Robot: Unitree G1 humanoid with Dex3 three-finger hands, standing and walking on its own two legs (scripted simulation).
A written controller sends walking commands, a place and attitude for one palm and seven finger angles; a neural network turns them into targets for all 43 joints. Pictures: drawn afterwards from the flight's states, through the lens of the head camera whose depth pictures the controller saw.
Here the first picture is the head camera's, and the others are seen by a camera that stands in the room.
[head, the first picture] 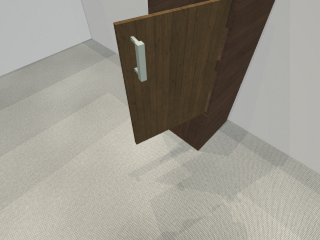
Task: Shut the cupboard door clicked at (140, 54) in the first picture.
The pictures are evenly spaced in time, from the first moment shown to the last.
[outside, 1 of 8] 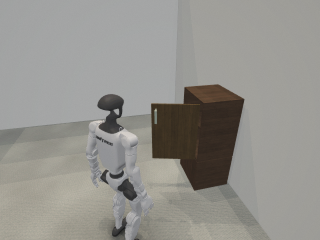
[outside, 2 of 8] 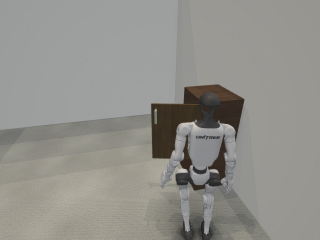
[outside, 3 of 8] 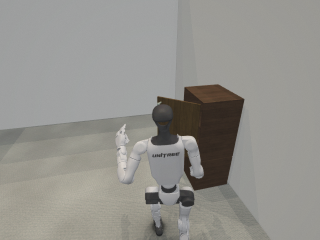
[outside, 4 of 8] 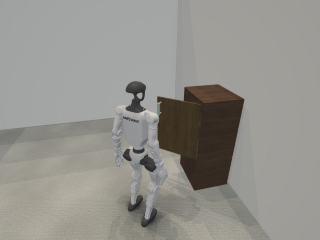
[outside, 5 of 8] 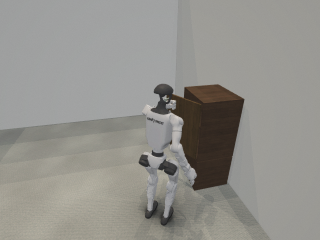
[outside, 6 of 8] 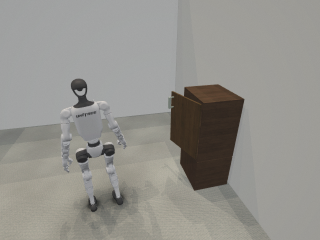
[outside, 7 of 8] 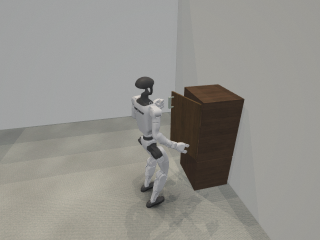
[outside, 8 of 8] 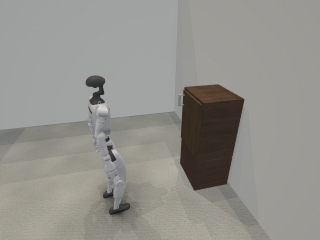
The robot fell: no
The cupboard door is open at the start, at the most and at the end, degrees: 74 74 0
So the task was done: yes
